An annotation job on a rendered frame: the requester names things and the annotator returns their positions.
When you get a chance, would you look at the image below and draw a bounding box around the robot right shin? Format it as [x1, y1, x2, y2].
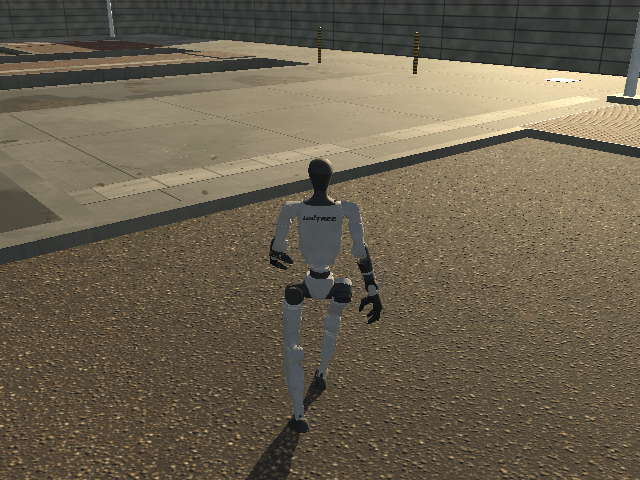
[318, 316, 341, 378]

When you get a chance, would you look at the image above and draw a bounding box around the robot left hand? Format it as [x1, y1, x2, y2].
[270, 253, 293, 270]

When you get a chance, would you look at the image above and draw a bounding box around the right robot forearm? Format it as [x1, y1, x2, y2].
[357, 243, 380, 296]

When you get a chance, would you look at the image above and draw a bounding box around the robot right hand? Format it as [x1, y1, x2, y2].
[359, 293, 383, 324]

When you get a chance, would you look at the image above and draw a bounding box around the left robot forearm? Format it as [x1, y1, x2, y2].
[269, 237, 283, 260]

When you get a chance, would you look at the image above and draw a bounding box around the right robot upper arm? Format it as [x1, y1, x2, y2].
[341, 201, 367, 259]

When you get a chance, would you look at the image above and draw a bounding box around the left robot upper arm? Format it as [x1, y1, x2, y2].
[272, 201, 300, 252]

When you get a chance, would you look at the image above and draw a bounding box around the robot right foot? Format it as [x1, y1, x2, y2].
[315, 366, 329, 390]

